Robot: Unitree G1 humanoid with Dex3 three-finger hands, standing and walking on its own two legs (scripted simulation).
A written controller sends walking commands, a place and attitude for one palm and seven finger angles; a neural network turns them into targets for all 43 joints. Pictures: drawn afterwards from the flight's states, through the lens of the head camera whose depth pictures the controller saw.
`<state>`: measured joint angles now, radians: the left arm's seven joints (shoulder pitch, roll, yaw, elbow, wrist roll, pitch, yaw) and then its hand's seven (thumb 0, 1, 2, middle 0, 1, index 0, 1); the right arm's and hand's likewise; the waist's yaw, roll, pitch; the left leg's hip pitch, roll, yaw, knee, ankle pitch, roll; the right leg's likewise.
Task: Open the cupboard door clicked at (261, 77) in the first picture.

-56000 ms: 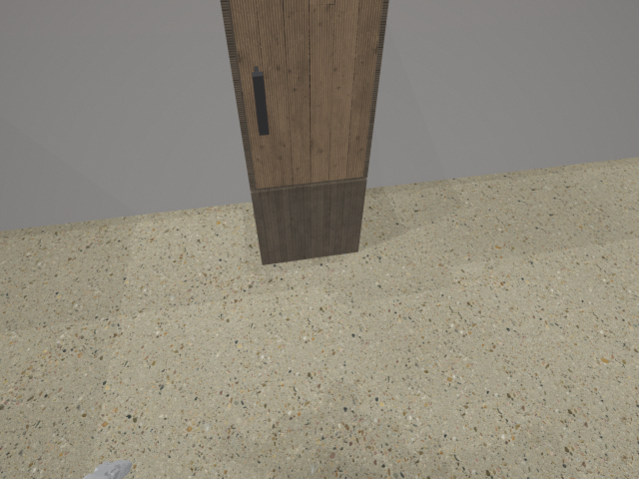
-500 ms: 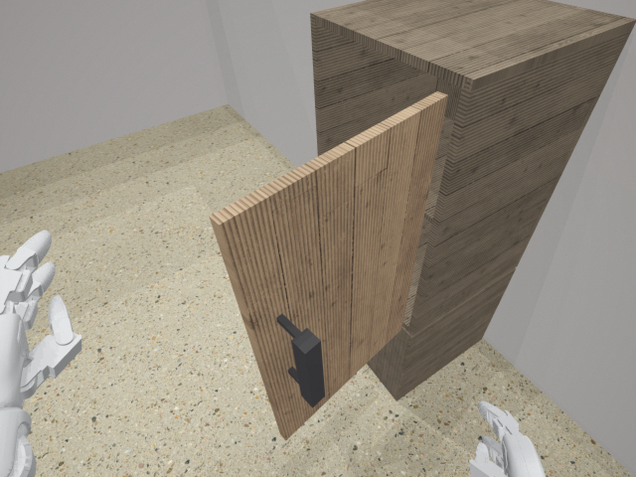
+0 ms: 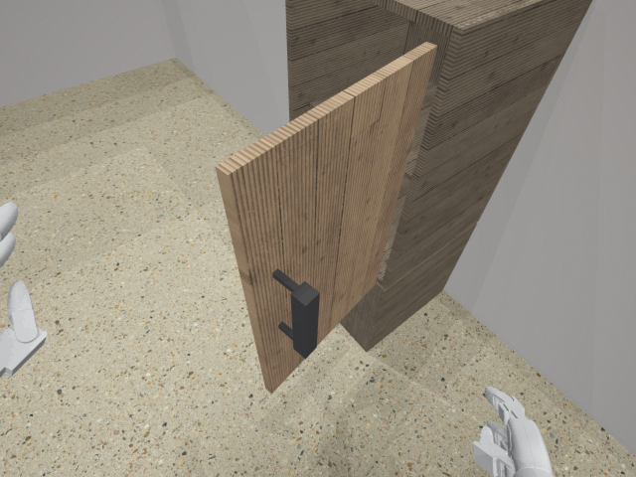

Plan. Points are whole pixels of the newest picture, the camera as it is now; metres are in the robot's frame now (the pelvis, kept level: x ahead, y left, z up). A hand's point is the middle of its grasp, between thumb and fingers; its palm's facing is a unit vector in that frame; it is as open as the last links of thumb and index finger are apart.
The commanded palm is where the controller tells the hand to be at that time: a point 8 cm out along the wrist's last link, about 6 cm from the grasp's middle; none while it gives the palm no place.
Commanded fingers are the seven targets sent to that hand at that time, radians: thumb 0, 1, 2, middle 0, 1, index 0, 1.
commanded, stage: step back with the hand held close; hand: left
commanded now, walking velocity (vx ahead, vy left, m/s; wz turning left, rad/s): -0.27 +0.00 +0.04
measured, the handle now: (293, 314) +0.34 +0.06 -0.03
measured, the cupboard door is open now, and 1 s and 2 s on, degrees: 100 100 100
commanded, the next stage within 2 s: stop stepping back and stand still in 0.78 s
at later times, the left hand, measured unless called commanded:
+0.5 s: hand out of the picture +0.10 +0.30 +0.16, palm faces +0.47 -0.77 -0.44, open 7.4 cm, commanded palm +0.03 +0.33 +0.18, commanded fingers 0.00 0.90 0.90 -0.20 -0.30 -0.20 -0.30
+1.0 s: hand out of the picture +0.01 +0.25 +0.18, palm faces +0.32 -0.85 -0.42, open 7.4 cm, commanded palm -0.05 +0.30 +0.18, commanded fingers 0.00 0.90 0.90 -0.20 -0.30 -0.20 -0.30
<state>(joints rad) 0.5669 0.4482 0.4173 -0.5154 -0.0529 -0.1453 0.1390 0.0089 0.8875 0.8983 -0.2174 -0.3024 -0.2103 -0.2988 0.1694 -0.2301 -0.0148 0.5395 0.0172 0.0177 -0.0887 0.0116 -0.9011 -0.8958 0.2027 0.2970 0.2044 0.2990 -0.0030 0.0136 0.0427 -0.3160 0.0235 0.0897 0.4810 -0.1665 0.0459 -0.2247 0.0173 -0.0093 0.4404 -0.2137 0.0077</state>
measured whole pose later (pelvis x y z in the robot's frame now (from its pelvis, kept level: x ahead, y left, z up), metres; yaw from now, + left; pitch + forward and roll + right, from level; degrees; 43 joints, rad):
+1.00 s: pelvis -0.23 +0.02 -0.02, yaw -7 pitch -2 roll -2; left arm 0.48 0.49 0.44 -0.53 -0.07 -0.19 0.13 0.01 0.88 0.90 -0.22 -0.30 -0.21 -0.30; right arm 0.21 -0.19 0.01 0.68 0.00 -0.10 -0.07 0.01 -0.90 -0.90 0.21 0.30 0.21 0.30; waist -0.01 -0.02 -0.01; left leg -0.44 -0.01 0.01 0.51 -0.03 0.06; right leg -0.17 0.07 0.02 0.81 -0.55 0.01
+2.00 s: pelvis -0.31 +0.01 +0.00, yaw +0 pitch -2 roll +0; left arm 0.56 0.40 0.39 -0.51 -0.03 -0.24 0.17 0.01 0.88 0.90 -0.22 -0.30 -0.21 -0.30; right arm 0.20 -0.26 -0.05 0.61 0.01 -0.11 -0.08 0.01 -0.90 -0.90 0.20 0.30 0.20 0.30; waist 0.00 0.01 0.06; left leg -0.25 0.03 0.04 0.50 -0.22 0.00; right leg -0.22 0.01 -0.14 0.52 -0.28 -0.07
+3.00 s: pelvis -0.31 +0.04 +0.00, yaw +0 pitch +0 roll +0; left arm 0.27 0.18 -0.02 0.81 0.02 0.06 0.01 0.00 0.92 0.90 -0.21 -0.30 -0.20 -0.30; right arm 0.20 -0.24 0.01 0.92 -0.02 0.02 0.01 0.01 -0.90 -0.90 0.20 0.30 0.20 0.30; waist -0.03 -0.02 0.06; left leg -0.29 -0.02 0.06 0.52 -0.23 0.04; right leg -0.26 -0.04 -0.12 0.55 -0.28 -0.02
